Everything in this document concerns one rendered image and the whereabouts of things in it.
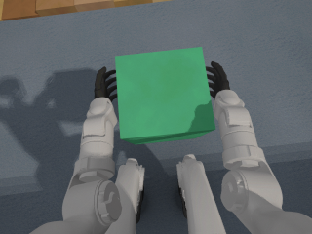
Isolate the robot right hand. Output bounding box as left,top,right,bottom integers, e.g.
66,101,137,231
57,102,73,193
206,61,230,99

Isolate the carton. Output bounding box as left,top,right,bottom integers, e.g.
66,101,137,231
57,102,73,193
115,47,216,145

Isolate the right robot thigh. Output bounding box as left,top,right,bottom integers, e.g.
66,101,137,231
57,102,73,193
176,158,226,234

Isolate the robot thigh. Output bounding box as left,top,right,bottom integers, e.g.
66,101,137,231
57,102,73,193
176,158,226,234
105,162,145,234

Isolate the robot right forearm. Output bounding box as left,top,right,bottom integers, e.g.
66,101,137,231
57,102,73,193
214,89,283,205

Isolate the left robot thigh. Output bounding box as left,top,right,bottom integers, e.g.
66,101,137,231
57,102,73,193
105,162,145,234

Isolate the robot left upper arm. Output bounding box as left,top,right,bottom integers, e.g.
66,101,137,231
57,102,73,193
29,179,122,234

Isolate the robot left hand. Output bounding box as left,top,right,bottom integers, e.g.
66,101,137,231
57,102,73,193
94,66,118,102

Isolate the robot left forearm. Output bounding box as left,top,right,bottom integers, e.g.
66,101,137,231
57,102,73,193
62,97,118,215

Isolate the robot right upper arm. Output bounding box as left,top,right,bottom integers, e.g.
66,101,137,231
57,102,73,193
220,169,312,234

